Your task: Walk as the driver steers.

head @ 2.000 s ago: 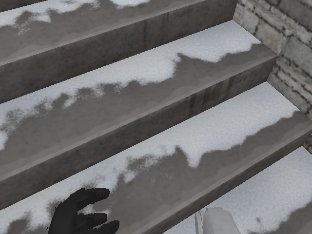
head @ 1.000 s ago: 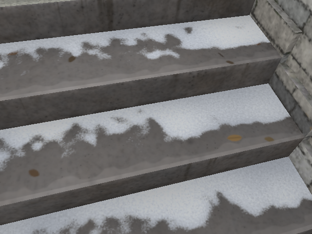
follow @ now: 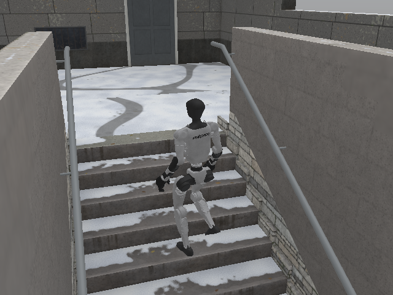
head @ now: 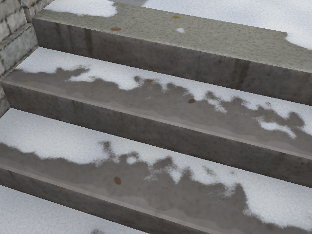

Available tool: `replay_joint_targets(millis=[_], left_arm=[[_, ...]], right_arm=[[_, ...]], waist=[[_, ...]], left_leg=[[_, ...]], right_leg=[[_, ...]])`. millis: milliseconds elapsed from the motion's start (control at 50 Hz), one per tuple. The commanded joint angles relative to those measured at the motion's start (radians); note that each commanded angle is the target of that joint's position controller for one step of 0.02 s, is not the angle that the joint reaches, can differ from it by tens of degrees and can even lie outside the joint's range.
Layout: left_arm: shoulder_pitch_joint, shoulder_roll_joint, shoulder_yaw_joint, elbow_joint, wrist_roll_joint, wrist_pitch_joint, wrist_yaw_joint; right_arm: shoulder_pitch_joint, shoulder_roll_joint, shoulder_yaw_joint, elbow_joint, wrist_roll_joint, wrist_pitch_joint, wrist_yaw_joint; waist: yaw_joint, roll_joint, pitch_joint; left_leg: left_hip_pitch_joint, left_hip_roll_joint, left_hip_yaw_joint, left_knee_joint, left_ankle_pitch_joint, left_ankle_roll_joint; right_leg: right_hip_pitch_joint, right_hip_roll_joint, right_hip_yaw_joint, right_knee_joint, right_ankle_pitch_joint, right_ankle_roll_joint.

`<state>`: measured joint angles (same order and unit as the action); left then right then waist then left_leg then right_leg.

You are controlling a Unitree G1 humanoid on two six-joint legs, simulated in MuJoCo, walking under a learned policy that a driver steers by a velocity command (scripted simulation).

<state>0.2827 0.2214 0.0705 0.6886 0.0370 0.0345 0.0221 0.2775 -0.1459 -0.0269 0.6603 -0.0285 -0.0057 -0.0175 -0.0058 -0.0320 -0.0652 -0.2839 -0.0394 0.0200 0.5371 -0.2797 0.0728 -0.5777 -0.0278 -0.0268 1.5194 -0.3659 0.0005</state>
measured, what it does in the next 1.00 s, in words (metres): climbs: right foot 0.15 m higher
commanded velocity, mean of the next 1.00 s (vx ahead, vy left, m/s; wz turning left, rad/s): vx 0.43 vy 0.00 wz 0.04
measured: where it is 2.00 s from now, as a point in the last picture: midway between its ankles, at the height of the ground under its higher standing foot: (228, 93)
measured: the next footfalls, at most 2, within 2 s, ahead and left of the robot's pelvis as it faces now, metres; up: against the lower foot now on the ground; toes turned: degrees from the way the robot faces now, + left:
right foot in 0.46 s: +0.26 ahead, -0.27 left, +0.15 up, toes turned -6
left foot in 1.02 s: +0.60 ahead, -0.18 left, +0.30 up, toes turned +4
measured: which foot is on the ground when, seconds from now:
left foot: down 0.00-0.46, up 0.48-1.00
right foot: up 0.00-0.44, down 0.46-1.00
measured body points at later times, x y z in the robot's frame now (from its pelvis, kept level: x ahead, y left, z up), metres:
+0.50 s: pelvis +0.13 -0.15 +0.03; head +0.15 -0.18 +0.48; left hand +0.37 +0.04 -0.02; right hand +0.14 -0.41 -0.12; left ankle +0.01 +0.07 -0.66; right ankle +0.22 -0.26 -0.59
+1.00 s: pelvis +0.40 -0.23 +0.17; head +0.44 -0.26 +0.61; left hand +0.29 -0.03 +0.04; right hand +0.63 -0.37 +0.07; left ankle +0.57 -0.18 -0.42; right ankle +0.22 -0.27 -0.57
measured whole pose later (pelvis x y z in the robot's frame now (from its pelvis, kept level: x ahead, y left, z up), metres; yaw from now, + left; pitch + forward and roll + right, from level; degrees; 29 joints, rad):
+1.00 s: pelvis +0.40 -0.23 +0.17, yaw -2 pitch +4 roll +4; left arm 0.57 0.07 0.00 1.06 -0.03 -0.12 0.06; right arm -0.02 -0.05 0.05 0.65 0.01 0.01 0.01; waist 0.04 0.00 0.01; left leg -1.02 -0.01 0.26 1.30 -0.35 0.17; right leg 0.12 0.01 -0.08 0.16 -0.14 -0.10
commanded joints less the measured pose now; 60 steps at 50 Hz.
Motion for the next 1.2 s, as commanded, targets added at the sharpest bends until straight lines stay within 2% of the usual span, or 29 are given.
replay_joint_targets(millis=[20, 100, 200, 320, 360, 380, 440, 460, 480, 500, 520, 540, 580, 600, 640, 700, 760, 840, 920, 960, 980, 1000, 1020, 1040, 1060, 1080, 1100, 1160, 1200], left_arm=[[-0.048, 0.023, -0.001, -0.063, 0.01, -0.033, -0.026], [-0.122, 0.004, -0.018, -0.097, 0.013, -0.043, -0.041], [-0.296, -0.041, -0.042, -0.2, -0.004, -0.033, 0.0], [-0.51, -0.096, -0.092, -0.365, -0.023, -0.03, 0.014], [-0.375, -0.087, -0.1, -0.346, -0.022, -0.012, -0.015], [-0.238, -0.085, -0.09, -0.28, -0.05, -0.013, -0.022], [0.172, 0.02, -0.019, -0.132, -0.036, -0.033, 0.007], [0.277, 0.122, 0.011, -0.081, 0.002, -0.05, 0.009], [0.316, 0.299, 0.046, -0.019, -0.001, -0.049, 0.038], [0.171, 0.263, 0.041, -0.051, -0.018, -0.05, 0.048], [0.009, 0.209, 0.025, -0.034, -0.021, -0.054, 0.037], [-0.084, 0.116, 0.003, 0.02, -0.017, -0.066, 0.016], [-0.093, -0.071, -0.034, 0.116, -0.005, -0.108, -0.016], [-0.034, -0.104, -0.041, 0.176, -0.002, -0.129, -0.026], [0.085, -0.05, -0.014, 0.255, -0.018, -0.153, -0.048], [0.079, -0.007, -0.012, 0.254, -0.026, -0.161, -0.037], [0.208, 0.023, -0.013, 0.28, -0.034, -0.183, -0.004], [0.364, -0.035, -0.031, 0.345, -0.037, -0.168, 0.001], [0.44, -0.057, -0.051, 0.383, -0.06, -0.144, 0.052], [0.408, 0.02, -0.045, 0.355, -0.059, -0.156, 0.053], [0.344, 0.102, -0.03, 0.33, -0.073, -0.165, 0.064], [0.316, 0.142, -0.018, 0.312, -0.079, -0.185, 0.047], [0.293, 0.177, -0.006, 0.289, -0.096, -0.197, 0.026], [0.281, 0.162, -0.002, 0.268, -0.077, -0.211, 0.021], [0.239, 0.044, -0.011, 0.196, -0.067, -0.211, -0.012], [0.193, 0.057, 0.008, 0.162, -0.011, -0.212, -0.027], [0.115, -0.001, -0.001, 0.083, -0.003, -0.201, -0.032], [-0.012, -0.172, -0.067, -0.037, -0.013, -0.155, -0.005], [0.0, -0.201, -0.097, -0.063, -0.027, -0.114, -0.001]], right_arm=[[0.101, -0.167, -0.056, 0.025, 0.004, -0.043, -0.004], [0.191, -0.14, -0.052, 0.118, 0.009, -0.084, -0.005], [0.257, -0.147, -0.052, 0.209, -0.01, -0.127, -0.006], [0.222, -0.192, -0.049, 0.277, 0.003, -0.135, -0.008], [0.125, -0.222, -0.045, 0.258, 0.037, -0.124, -0.022], [0.02, -0.226, -0.044, 0.211, 0.042, -0.116, -0.013], [0.004, -0.337, -0.082, 0.21, 0.047, -0.114, 0.027], [-0.001, -0.292, -0.082, 0.185, 0.029, -0.108, 0.033], [0.052, -0.066, -0.046, 0.08, 0.009, -0.104, 0.056], [0.143, 0.017, -0.043, 0.1, -0.041, -0.103, 0.055], [0.106, 0.012, -0.039, 0.053, -0.055, -0.098, 0.057], [0.072, 0.017, -0.031, 0.025, -0.06, -0.095, 0.048], [0.039, 0.021, -0.017, 0.012, -0.055, -0.077, 0.037], [0.024, 0.027, -0.009, 0.011, -0.04, -0.058, 0.036], [-0.026, 0.07, 0.012, 0.005, -0.027, -0.043, 0.019], [-0.109, 0.028, 0.013, -0.016, -0.017, -0.03, 0.022], [-0.229, 0.082, 0.027, -0.038, -0.027, -0.02, 0.008], [-0.428, 0.095, 0.06, -0.135, -0.012, -0.02, 0.002], [-0.45, 0.083, 0.079, -0.153, 0.022, 0.0, 0.044], [-0.318, 0.1, 0.076, -0.102, 0.059, 0.001, 0.033], [-0.187, 0.034, 0.049, -0.029, 0.058, 0.017, 0.02], [-0.049, -0.007, 0.033, 0.005, 0.049, 0.016, 0.012], [0.01, -0.047, 0.02, 0.036, 0.031, 0.01, 0.006], [0.116, -0.11, -0.015, 0.094, 0.002, -0.002, 0.008], [0.195, -0.245, -0.064, 0.163, -0.007, -0.003, 0.0], [0.109, -0.211, -0.067, 0.171, 0.012, -0.002, 0.005], [0.024, -0.149, -0.051, 0.212, 0.028, -0.016, 0.007], [0.042, 0.057, 0.005, 0.335, -0.024, -0.065, 0.0], [0.063, 0.025, 0.013, 0.366, -0.015, -0.093, 0.013]], waist=[[-0.026, 0.067, 0.082], [-0.041, 0.103, 0.094], [-0.05, 0.151, 0.143], [-0.014, 0.092, 0.16], [0.044, 0.118, 0.101], [0.086, 0.157, 0.063], [0.27, 0.209, -0.22], [0.285, 0.086, -0.217], [0.193, -0.461, -0.23], [0.117, -0.394, -0.208], [0.013, -0.325, -0.075], [-0.061, -0.212, 0.096], [-0.109, -0.14, 0.096], [-0.102, -0.115, 0.091], [-0.077, -0.02, 0.118], [-0.075, 0.054, 0.139], [-0.012, -0.004, 0.13], [0.042, 0.035, 0.192], [0.087, 0.041, 0.143], [-0.001, -0.048, 0.006], [-0.089, -0.098, -0.148], [-0.145, -0.173, -0.162], [-0.189, -0.253, -0.19], [-0.233, -0.23, -0.208], [-0.213, 0.172, -0.248], [-0.148, 0.065, -0.288], [-0.066, 0.021, -0.12], [0.042, -0.063, 0.141], [0.098, -0.048, 0.165]], left_leg=[[0.18, 0.232, -0.357, -0.283, -0.254, 0.151], [0.22, 0.268, -0.36, -0.303, -0.264, 0.187], [0.263, 0.386, -0.419, -0.382, -0.318, 0.23], [0.104, 0.337, -0.218, -0.531, -0.331, 0.111], [-0.113, 0.281, -0.08, -0.687, -0.053, 0.111], [-0.254, 0.251, 0.013, -0.697, 0.156, 0.124], [0.073, 0.235, 0.048, -0.039, 1.256, 0.096], [-0.001, 0.178, -0.031, 0.326, 0.866, 0.04], [-0.39, -0.118, -0.192, 0.737, -0.025, -0.017], [-0.471, -0.13, -0.437, 1.105, 0.047, -0.016], [-0.574, -0.083, -0.338, 1.245, 0.131, -0.008], [-0.661, -0.015, -0.205, 1.293, 0.22, 0.002], [-0.707, 0.034, -0.134, 1.403, 0.335, 0.029], [-0.754, 0.035, -0.124, 1.457, 0.317, 0.042], [-0.869, 0.024, -0.147, 1.523, 0.245, 0.054], [-0.885, 0.023, -0.086, 1.342, 0.253, 0.027], [-1.065, 0.011, -0.006, 1.512, 0.193, 0.037], [-1.239, 0.096, 0.05, 1.397, 0.018, 0.044], [-0.884, 0.091, 0.242, 0.932, -0.041, 0.048], [-0.454, -0.021, 0.306, 0.73, -0.062, 0.108], [-0.253, -0.104, 0.298, 0.746, -0.084, 0.104], [-0.198, -0.072, 0.244, 0.61, -0.082, 0.134], [-0.088, -0.075, 0.2, 0.442, -0.063, 0.154], [0.182, 0.031, -0.075, 0.347, -0.074, 0.21], [0.331, 0.312, -0.72, -0.034, 0.009, 0.398], [0.274, 0.346, -0.946, -0.224, -0.042, 0.39], [0.132, 0.328, -0.788, -0.217, -0.217, 0.348], [-0.143, 0.255, -0.405, -0.201, -0.126, 0.196], [-0.172, 0.241, -0.223, -0.248, -0.053, 0.137]], right_leg=[[-0.354, 0.014, 0.017, 0.294, 0.063, -0.034], [-0.484, 0.001, 0.028, 0.299, 0.111, -0.037], [-0.817, -0.034, 0.099, 0.64, -0.07, -0.065], [-0.823, -0.113, 0.064, 0.45, -0.201, -0.104], [-0.307, -0.142, -0.021, 0.07, -0.095, -0.132], [0.029, -0.101, -0.094, -0.062, -0.113, -0.147], [0.372, 0.07, -0.117, -0.399, -0.119, -0.123], [0.41, 0.036, 0.122, -0.706, -0.23, -0.104], [0.494, -0.269, 0.814, -1.244, -0.54, -0.093], [0.376, -0.337, 1.05, -1.417, -0.742, -0.035], [0.223, -0.311, 0.996, -1.395, -0.919, -0.038], [0.099, -0.279, 0.8, -1.271, -0.808, -0.054], [0.031, -0.173, 0.45, -1.087, -0.416, -0.093], [0.06, -0.152, 0.369, -1.084, -0.305, -0.111], [0.138, -0.134, 0.293, -1.081, -0.136, -0.108], [0.137, -0.134, 0.218, -1.188, -0.095, -0.095], [0.318, -0.163, 0.23, -1.259, -0.05, -0.133], [0.491, -0.165, 0.185, -1.35, -0.009, -0.126], [0.563, -0.139, 0.061, -1.505, 0.767, -0.144], [0.557, -0.196, -0.019, -1.358, 1.711, -0.137], [0.579, -0.192, -0.027, -1.19, 2.111, -0.114], [0.647, -0.268, 0.015, -1.028, 2.225, -0.118], [0.667, -0.249, -0.009, -0.84, 2.164, -0.101], [0.391, -0.172, 0.023, -0.569, 1.778, -0.095], [-0.018, 0.138, 0.025, -0.001, 0.503, -0.05], [-0.075, 0.147, 0.192, 0.367, 0.224, -0.08], [-0.197, 0.094, 0.174, 0.496, 0.223, -0.102], [-0.428, 0.057, 0.187, 0.703, 0.142, -0.167], [-0.52, 0.036, 0.184, 0.642, 0.054, -0.175]])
